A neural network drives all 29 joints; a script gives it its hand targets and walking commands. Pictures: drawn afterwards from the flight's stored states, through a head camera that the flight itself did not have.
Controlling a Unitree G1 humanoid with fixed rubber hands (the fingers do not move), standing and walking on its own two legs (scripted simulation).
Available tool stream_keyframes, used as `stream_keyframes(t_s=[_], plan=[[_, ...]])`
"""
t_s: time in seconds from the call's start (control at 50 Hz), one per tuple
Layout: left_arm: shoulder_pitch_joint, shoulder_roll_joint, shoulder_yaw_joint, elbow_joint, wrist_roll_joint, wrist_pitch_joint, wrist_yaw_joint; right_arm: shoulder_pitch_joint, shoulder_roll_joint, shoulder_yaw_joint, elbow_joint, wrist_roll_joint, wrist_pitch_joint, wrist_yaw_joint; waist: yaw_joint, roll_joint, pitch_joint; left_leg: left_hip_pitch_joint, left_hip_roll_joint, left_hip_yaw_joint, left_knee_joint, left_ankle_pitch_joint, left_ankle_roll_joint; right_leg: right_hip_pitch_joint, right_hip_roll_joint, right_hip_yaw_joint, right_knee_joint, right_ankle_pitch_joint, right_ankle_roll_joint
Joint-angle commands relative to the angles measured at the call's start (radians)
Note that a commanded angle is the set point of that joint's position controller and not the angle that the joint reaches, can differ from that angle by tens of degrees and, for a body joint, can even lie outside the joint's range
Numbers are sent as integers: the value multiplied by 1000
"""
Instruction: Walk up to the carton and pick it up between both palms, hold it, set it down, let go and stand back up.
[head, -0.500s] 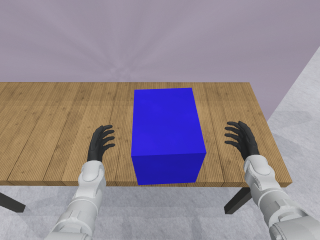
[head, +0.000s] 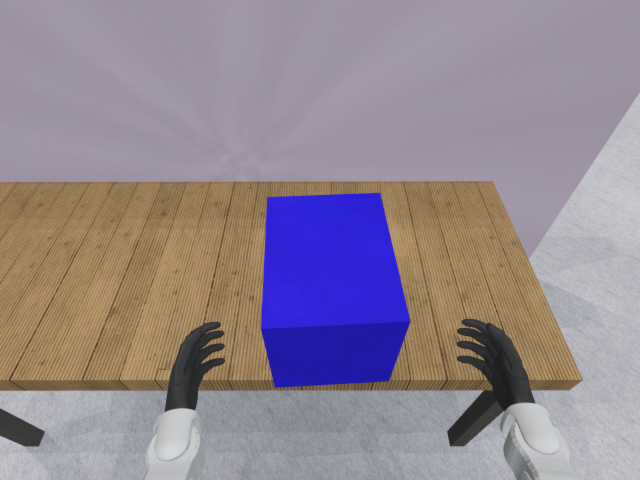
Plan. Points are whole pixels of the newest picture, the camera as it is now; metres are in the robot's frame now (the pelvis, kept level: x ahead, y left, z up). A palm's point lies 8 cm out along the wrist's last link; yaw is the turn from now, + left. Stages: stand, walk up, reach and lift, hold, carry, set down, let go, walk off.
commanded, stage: set down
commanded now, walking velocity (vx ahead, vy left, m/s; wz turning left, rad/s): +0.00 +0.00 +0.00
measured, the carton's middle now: (328, 289) +0.43 +0.01 -0.08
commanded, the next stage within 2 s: let go in 1.40 s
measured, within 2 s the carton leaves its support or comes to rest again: neither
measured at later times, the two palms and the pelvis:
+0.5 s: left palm (183, 437) +0.20 +0.20 -0.05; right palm (517, 450) +0.18 -0.21 -0.05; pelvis +0.01 +0.00 +0.00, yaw -1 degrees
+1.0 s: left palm (169, 455) +0.18 +0.22 -0.07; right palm (514, 454) +0.18 -0.21 -0.06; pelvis +0.02 +0.01 +0.01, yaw -2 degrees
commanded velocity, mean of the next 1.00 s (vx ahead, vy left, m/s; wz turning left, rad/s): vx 0.00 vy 0.00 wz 0.00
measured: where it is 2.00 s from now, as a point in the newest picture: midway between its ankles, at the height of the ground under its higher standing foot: outside the picture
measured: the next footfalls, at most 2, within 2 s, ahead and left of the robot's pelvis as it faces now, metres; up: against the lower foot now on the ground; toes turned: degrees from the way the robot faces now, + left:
none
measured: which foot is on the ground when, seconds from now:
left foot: down 0.00-1.00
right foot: down 0.00-1.00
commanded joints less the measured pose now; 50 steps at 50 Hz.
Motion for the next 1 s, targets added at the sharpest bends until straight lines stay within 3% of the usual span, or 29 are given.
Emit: stream_keyframes(t_s=[0.0,0.04,0.08,0.14,0.16,0.18,0.2,0.26,0.28,0.34,0.36,0.38,0.42,0.46,0.5,0.52,0.54,0.58,0.6,0.66,0.68,0.7,0.74,0.78,0.86,0.88,0.94,0.96,0.98], plan=[[-81,35,0,-147,-3,-40,-1,-94,-121,-56,-85,-29,-64,-3,-16,-11,-172,212,-45,-6,-38,232,-14,6,11,24,-102,223,4],[0,60,15,-172,4,-55,-4,-42,-107,-56,-155,-31,-86,-6,-11,-42,-190,231,-53,3,-36,234,-8,35,7,37,-108,259,13],[40,60,17,-187,15,-72,3,-3,-105,-68,-182,-53,-101,-7,4,-23,-200,207,-58,11,-35,252,-2,92,-1,43,-86,322,20],[60,38,8,-184,26,-64,6,55,-76,-65,-137,-65,-97,4,14,-15,-88,228,-58,11,-72,174,-2,46,1,48,-129,171,-1],[73,33,-7,-174,23,-62,10,75,-71,-69,-142,-71,-93,6,2,-7,-66,238,-55,15,-77,142,-2,22,0,46,-134,131,-5],[62,51,0,-203,16,-63,12,83,-75,-81,-186,-78,-93,5,-4,-7,-86,231,-59,19,-67,139,0,23,-3,48,-130,138,-5],[48,63,6,-216,20,-65,21,78,-59,-73,-184,-75,-87,7,19,-8,-68,222,-59,19,-75,114,-1,18,-4,48,-132,106,-6],[52,55,-30,-195,16,-51,29,83,-79,-120,-197,-127,-76,8,-6,-6,-51,215,-54,27,-80,72,-5,-8,-6,43,-134,53,-13],[78,46,-38,-208,6,-48,31,100,-56,-91,-201,-123,-77,10,11,8,-46,229,-50,20,-80,95,-3,-11,-6,43,-126,58,-18],[95,57,-13,-218,35,-40,34,139,-35,-88,-167,-129,-65,7,16,-3,-52,241,-46,21,-73,129,3,4,-8,52,-124,99,-17],[122,51,-8,-222,32,-30,26,163,-51,-98,-164,-129,-65,3,8,-12,-60,253,-47,28,-73,146,-1,44,-6,52,-123,140,-14],[142,49,-7,-229,47,-19,25,162,-65,-106,-169,-132,-66,-1,11,30,-61,269,-50,29,-75,185,-12,49,-1,47,-121,170,-17],[169,45,-1,-199,66,19,17,170,-65,-111,-146,-133,-51,1,21,46,-44,313,-48,28,-96,194,-15,38,0,37,-148,154,-18],[173,36,3,-214,67,52,15,172,-68,-113,-152,-146,-32,3,22,18,-36,320,-48,35,-104,193,-10,47,6,37,-164,149,-20],[191,49,1,-226,59,70,10,169,-80,-120,-187,-170,-33,-10,-2,-23,-42,333,-48,36,-91,247,-1,86,10,38,-154,246,-8],[208,37,14,-233,65,80,6,181,-69,-101,-207,-167,-28,-11,19,-23,-46,334,-51,36,-99,251,2,100,7,33,-147,275,-2],[207,50,16,-213,70,92,-7,178,-70,-117,-198,-178,-13,-15,0,-36,-15,318,-54,34,-111,221,5,104,2,37,-164,263,1],[195,65,31,-231,85,108,-14,189,-54,-117,-179,-179,8,-17,23,3,22,300,-56,42,-126,208,7,122,-5,48,-161,244,-1],[207,63,33,-219,85,121,-14,187,-57,-109,-175,-185,17,-16,35,-21,39,325,-53,46,-130,232,10,98,1,36,-171,247,2],[215,57,33,-255,92,160,-19,208,-50,-127,-200,-194,36,-15,16,17,-25,371,-52,48,-111,302,2,110,2,41,-178,298,0],[217,59,37,-286,93,169,-21,207,-56,-130,-216,-199,44,-15,25,25,-35,387,-46,38,-116,326,-7,105,7,27,-178,306,-1],[201,69,20,-317,84,173,-24,222,-48,-138,-217,-200,51,-15,10,39,-45,396,-48,41,-113,331,-15,105,11,27,-184,296,-5],[228,58,25,-286,96,201,-26,227,-46,-135,-210,-216,71,-18,23,24,10,388,-47,44,-119,321,-9,89,11,30,-197,283,-9],[224,43,14,-285,101,222,-36,218,-50,-135,-210,-246,86,-20,2,10,14,400,-44,43,-122,302,-14,68,13,15,-204,245,-10],[228,87,54,-274,118,266,-46,209,-37,-137,-250,-266,124,-28,33,-10,41,381,-50,51,-133,275,4,94,2,24,-216,249,5],[233,93,48,-269,129,284,-48,222,-42,-146,-225,-274,138,-35,10,3,27,389,-51,52,-133,251,3,95,1,28,-218,231,-2],[214,101,63,-292,119,327,-63,213,-39,-146,-249,-294,173,-51,21,-11,46,380,-53,64,-145,242,4,112,-2,28,-223,255,10],[201,101,56,-290,127,349,-64,220,-40,-164,-219,-297,187,-54,5,23,62,382,-51,60,-149,238,-1,109,2,20,-219,228,2],[195,102,55,-306,136,368,-65,213,-42,-171,-226,-306,201,-54,9,16,47,399,-43,56,-150,253,2,99,6,11,-218,214,2]])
